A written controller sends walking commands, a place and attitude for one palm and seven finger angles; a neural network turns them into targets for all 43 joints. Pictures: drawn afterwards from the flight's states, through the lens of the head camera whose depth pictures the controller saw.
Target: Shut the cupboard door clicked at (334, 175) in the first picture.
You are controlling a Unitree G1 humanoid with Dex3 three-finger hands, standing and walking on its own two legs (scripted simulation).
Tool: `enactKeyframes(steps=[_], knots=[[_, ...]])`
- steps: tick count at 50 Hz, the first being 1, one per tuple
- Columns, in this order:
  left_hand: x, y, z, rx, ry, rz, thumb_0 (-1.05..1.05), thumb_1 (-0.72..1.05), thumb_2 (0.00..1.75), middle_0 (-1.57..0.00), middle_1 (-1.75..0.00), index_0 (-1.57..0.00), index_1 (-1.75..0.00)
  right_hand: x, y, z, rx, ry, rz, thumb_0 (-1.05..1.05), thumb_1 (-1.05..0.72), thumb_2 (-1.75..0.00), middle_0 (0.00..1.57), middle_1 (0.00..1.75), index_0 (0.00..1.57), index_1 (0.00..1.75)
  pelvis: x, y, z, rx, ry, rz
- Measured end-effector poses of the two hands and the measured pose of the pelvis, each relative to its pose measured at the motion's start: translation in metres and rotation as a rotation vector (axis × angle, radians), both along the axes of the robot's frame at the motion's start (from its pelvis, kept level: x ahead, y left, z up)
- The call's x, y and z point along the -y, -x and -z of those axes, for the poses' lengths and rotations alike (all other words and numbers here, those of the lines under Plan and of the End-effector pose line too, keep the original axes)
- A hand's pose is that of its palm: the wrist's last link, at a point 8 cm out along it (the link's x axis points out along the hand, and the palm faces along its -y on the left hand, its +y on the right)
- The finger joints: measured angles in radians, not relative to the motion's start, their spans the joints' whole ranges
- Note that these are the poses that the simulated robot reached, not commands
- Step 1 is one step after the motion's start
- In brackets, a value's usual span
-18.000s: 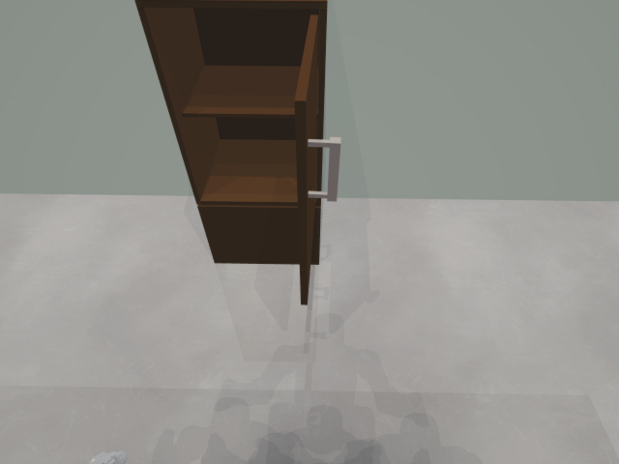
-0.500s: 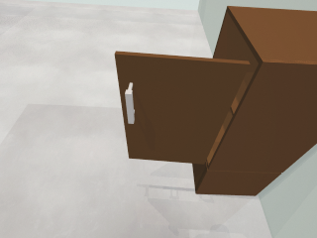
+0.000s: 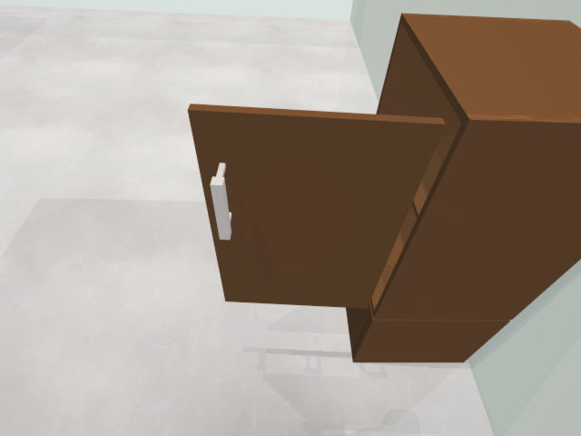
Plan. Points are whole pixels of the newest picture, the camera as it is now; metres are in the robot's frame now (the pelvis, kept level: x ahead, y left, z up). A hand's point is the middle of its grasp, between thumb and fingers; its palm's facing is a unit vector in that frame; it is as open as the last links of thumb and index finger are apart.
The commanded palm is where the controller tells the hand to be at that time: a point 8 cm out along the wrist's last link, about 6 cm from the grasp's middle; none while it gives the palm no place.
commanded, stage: shuffle to correct the standing spot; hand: left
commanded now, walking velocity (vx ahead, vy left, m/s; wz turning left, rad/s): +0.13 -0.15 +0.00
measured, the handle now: (223, 202) +0.49 +0.15 +0.01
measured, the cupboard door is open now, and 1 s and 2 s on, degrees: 87 87 87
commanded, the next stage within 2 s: come to a stop and stand still in 0.02 s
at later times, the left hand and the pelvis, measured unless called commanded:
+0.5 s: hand out of the picture +0.03 +0.11 -0.19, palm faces +0.06 -0.99 -0.12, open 7.4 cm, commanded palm none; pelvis +0.05 -0.03 -0.01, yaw -1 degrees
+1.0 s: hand out of the picture -0.01 +0.17 -0.18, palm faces +0.01 -0.99 -0.17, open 7.4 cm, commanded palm none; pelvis +0.01 +0.01 +0.00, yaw +0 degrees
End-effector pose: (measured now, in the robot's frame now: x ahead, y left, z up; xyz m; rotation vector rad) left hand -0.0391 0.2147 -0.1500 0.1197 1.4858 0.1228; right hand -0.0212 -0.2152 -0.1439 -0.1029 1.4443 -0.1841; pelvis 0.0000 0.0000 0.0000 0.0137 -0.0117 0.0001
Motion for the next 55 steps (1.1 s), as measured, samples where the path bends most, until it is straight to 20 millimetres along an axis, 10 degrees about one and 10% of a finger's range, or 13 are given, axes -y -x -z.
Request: enactKeyframes(steps=[9,18,28,39,55], knots=[[0.029,-0.016,-0.003,-0.016,-0.026,-0.036,0.00,0.91,0.90,-0.20,-0.30,-0.19,-0.30,0.032,-0.003,0.010,-0.068,-0.002,0.021,0.00,-0.91,-0.90,0.20,0.29,0.20,0.30,0.032,-0.028,0.006,-0.020,0.020,-0.005],[0.064,-0.031,0.008,-0.023,0.037,-0.065,0.00,0.91,0.90,-0.20,-0.30,-0.19,-0.30,0.043,-0.079,0.011,0.036,0.042,-0.031,0.01,-0.92,-0.90,0.20,0.29,0.20,0.30,0.034,-0.048,0.010,-0.002,0.032,-0.005],[0.036,-0.071,0.010,0.065,0.000,-0.019,0.01,0.92,0.90,-0.20,-0.30,-0.20,-0.30,0.033,-0.121,-0.001,0.175,0.052,-0.043,0.00,-0.93,-0.90,0.20,0.29,0.20,0.30,0.024,-0.043,0.007,0.008,0.016,0.018],[-0.009,-0.070,-0.004,0.132,-0.056,0.010,0.00,0.91,0.90,-0.20,-0.30,-0.19,-0.30,0.020,-0.086,-0.006,0.156,0.041,-0.042,-0.01,-0.94,-0.90,0.20,0.29,0.20,0.30,0.006,-0.021,0.000,0.014,0.023,0.013],[-0.003,-0.010,-0.002,-0.003,0.008,-0.005,0.00,0.91,0.90,-0.20,-0.30,-0.19,-0.30,-0.011,-0.007,-0.005,-0.016,0.000,-0.005,0.00,-0.92,-0.90,0.20,0.29,0.20,0.30,-0.010,-0.011,-0.004,0.005,0.018,0.007]])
